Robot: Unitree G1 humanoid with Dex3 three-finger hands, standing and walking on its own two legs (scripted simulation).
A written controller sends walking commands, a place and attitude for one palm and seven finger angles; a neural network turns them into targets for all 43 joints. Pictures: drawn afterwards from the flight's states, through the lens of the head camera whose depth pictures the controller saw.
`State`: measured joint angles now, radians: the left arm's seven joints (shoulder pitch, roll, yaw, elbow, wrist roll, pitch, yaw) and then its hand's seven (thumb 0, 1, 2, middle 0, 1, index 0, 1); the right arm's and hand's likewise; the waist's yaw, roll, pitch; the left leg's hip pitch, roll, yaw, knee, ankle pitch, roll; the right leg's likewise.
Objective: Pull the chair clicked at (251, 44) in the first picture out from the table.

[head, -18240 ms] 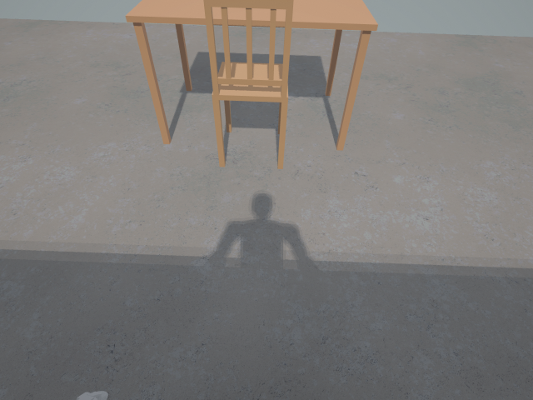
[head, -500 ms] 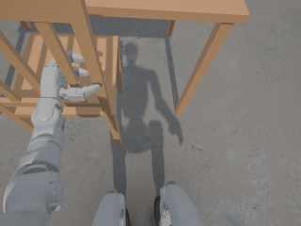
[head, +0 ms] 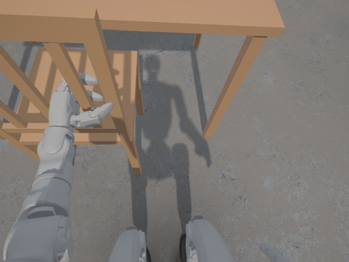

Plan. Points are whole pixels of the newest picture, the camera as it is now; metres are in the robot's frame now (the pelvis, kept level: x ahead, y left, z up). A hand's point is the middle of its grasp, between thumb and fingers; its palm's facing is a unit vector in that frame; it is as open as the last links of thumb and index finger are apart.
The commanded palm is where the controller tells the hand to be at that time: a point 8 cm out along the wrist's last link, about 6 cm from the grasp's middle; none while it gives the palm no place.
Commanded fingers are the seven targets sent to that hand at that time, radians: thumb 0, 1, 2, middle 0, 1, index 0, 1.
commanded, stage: hook a spindle and tug to test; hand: left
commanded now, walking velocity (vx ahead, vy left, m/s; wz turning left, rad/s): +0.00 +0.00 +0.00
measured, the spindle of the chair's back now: (32, 93) +0.49 +0.29 +0.04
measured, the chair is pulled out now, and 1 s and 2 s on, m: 0.00 0.07 0.24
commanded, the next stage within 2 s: step backward, pulling the chair out in 0.34 s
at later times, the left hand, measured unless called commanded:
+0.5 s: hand (91, 117) +0.43 +0.16 +0.03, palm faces -0.05 -1.00 -0.09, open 8.3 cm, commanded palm +0.41 +0.21 +0.02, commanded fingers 0.00 0.90 0.90 -0.50 -1.45 -0.50 -1.45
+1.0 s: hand (102, 130) +0.39 +0.13 +0.04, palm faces -0.03 -0.99 -0.13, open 5.4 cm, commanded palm +0.37 +0.18 +0.04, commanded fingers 0.00 0.90 0.90 -0.50 -1.45 -0.50 -1.45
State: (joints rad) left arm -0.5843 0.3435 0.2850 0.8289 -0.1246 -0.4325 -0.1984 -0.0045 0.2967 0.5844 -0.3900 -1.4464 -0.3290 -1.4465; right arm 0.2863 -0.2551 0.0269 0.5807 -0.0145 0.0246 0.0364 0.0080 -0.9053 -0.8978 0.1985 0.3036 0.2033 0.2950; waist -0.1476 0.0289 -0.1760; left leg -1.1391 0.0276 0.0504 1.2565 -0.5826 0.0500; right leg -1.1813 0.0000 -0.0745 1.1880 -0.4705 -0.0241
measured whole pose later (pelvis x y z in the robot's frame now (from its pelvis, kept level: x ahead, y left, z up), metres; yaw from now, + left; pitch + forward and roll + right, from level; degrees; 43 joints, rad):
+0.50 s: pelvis +0.02 +0.00 +0.01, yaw +1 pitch +24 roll -2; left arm -0.41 0.29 0.20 0.59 -0.11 -0.34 -0.14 -0.02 0.32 0.60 -0.39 -1.45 -0.33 -1.45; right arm 0.25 -0.23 0.01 0.55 0.02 0.04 0.01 0.01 -0.91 -0.90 0.20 0.30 0.20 0.29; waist -0.10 0.01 -0.13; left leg -1.01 0.01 0.05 1.19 -0.59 0.05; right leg -1.06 -0.01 -0.06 1.14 -0.49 -0.01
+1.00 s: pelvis +0.01 +0.01 +0.10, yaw -1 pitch +10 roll +0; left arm -0.48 0.20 0.07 0.97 -0.08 -0.22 0.05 0.05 0.70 0.80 -0.24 -1.06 -0.46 -1.45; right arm 0.28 -0.23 0.01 0.64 0.04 0.16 -0.11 0.01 -0.90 -0.90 0.20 0.30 0.20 0.29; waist -0.10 0.01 0.03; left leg -0.49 -0.01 0.11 0.65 -0.33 0.06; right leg -0.55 0.00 0.00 0.62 -0.24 0.01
